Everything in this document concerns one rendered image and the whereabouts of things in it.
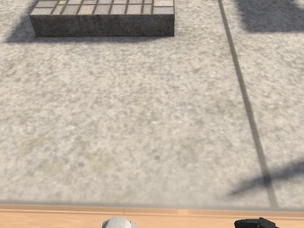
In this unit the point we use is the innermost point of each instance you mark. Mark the right robot hand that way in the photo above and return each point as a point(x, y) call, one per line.
point(254, 223)

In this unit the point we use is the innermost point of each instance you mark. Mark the left robot thigh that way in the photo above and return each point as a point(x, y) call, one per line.
point(119, 223)

